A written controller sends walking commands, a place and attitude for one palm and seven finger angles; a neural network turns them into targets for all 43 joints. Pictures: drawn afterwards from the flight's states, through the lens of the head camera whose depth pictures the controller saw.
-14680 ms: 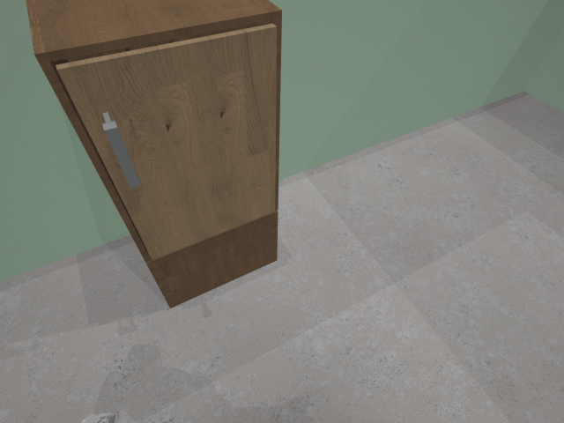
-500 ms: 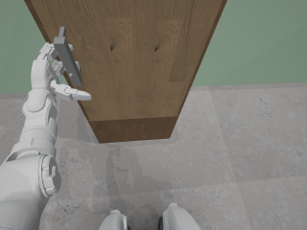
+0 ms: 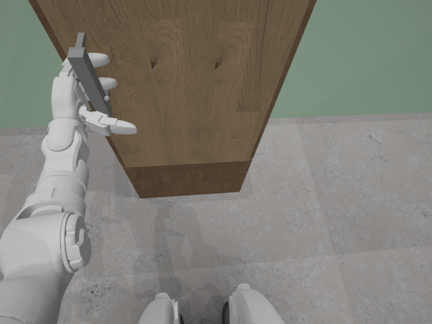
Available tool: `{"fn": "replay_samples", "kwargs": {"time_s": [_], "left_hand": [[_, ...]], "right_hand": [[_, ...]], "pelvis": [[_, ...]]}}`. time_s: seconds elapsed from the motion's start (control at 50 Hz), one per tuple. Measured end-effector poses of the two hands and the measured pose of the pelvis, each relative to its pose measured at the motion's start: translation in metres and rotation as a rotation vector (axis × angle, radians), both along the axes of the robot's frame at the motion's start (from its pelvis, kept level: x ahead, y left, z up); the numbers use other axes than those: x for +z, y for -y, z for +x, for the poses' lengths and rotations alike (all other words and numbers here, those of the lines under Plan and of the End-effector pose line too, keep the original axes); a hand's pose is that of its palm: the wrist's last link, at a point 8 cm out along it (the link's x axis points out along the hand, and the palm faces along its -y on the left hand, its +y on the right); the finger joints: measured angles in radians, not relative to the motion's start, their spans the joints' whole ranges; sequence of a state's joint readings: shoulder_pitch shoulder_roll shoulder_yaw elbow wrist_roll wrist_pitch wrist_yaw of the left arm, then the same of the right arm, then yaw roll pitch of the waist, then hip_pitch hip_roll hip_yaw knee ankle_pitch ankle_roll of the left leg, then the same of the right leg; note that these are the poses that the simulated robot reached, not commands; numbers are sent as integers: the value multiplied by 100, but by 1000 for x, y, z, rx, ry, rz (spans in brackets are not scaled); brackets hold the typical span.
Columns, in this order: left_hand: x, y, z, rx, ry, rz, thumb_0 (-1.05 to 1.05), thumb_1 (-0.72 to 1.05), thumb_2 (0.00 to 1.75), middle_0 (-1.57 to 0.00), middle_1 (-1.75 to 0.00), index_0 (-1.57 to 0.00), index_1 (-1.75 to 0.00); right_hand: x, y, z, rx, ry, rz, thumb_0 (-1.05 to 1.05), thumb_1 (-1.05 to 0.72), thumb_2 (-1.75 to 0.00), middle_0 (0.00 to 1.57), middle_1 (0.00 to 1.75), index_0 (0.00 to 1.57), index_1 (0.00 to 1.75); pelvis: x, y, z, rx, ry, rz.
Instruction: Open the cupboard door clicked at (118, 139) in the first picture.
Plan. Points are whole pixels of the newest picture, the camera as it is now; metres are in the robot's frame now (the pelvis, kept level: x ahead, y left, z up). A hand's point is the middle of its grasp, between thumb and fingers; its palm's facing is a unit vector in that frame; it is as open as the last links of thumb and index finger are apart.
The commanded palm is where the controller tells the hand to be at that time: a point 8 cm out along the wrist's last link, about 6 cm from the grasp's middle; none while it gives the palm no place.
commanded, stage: slide the fingers in behind the handle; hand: left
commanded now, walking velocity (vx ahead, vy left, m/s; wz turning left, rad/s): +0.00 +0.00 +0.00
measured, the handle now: (94, 78) +0.55 +0.19 +0.08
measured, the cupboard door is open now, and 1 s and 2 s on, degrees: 0 2 38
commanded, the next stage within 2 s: close the thumb around the handle in 0.26 s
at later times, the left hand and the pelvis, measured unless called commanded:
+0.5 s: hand (107, 99) +0.51 +0.16 +0.07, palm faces +0.02 -1.00 -0.02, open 13.6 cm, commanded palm +0.48 +0.20 +0.08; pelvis +0.01 +0.00 +0.00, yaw +0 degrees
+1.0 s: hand (106, 102) +0.50 +0.16 +0.07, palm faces +0.03 -1.00 -0.02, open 5.7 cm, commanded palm +0.47 +0.20 +0.08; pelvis +0.00 +0.01 +0.00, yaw +0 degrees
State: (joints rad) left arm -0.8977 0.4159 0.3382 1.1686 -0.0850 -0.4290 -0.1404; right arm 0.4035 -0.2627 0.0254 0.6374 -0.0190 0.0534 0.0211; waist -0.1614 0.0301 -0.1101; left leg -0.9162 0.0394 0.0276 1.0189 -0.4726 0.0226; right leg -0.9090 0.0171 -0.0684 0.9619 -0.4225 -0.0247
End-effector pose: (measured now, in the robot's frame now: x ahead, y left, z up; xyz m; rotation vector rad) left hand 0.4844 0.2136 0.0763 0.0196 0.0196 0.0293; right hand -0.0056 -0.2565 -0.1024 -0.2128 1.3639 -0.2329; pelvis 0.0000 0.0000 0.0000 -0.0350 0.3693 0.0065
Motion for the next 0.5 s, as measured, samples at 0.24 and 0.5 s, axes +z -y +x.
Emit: {"fn": "replay_samples", "kwargs": {"time_s": [0.24,0.5], "left_hand": [[0,0,0,-8,-8,-9,-1,-50,30,-30,-120,-29,-121],[0,0,-1,-10,-2,-4,-1,-43,33,-30,-121,-29,-122]], "right_hand": [[3,1,15,8,30,-1,1,-90,-90,20,30,20,30],[0,-5,24,12,41,10,1,-90,-90,20,30,20,30]], "pelvis": [[3,0,5,0,4,-1],[3,-3,8,1,4,-1]]}}
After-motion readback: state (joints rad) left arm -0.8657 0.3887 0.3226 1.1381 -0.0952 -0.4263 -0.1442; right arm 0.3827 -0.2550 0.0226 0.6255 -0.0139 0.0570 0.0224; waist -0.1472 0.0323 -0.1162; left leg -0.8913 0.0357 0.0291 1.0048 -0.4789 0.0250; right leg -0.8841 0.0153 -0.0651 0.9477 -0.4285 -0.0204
